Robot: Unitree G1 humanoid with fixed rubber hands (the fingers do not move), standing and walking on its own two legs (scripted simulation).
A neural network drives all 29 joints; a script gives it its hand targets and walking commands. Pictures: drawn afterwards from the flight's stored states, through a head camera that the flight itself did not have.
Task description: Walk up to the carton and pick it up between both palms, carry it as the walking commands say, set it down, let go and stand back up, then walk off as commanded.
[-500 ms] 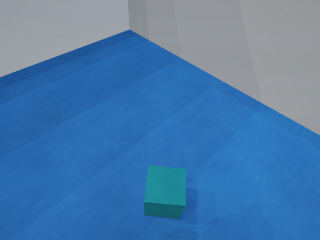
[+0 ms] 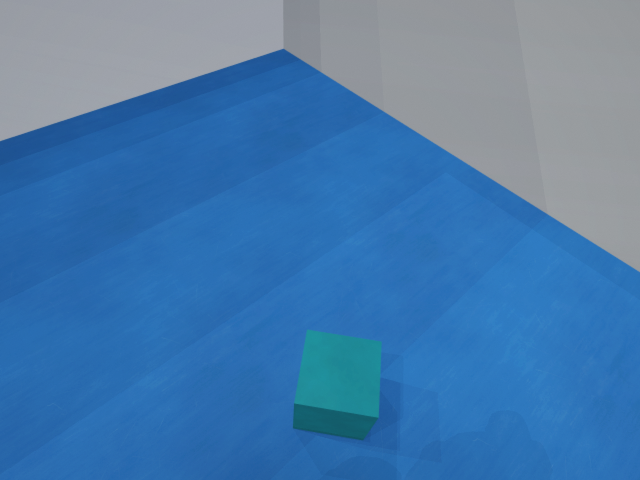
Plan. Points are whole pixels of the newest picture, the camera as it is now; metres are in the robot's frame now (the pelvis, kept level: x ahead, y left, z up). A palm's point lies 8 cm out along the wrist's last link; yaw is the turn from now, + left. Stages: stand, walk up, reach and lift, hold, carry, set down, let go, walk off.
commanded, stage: walk up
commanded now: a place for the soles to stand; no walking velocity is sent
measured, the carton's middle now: (335, 386) +0.43 -0.08 -0.64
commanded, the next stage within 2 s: reach and lift in 0.28 s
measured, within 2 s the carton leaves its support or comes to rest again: neither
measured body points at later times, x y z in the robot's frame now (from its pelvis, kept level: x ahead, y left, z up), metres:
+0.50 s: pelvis -0.04 +0.01 -0.02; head +0.04 +0.02 +0.42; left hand +0.17 +0.23 -0.14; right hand +0.12 -0.26 -0.13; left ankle +0.00 +0.10 -0.73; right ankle -0.05 -0.11 -0.73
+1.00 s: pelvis -0.08 -0.01 -0.06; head +0.06 +0.00 +0.37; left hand +0.18 +0.20 -0.19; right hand +0.18 -0.27 -0.15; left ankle +0.00 +0.10 -0.73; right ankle -0.06 -0.11 -0.73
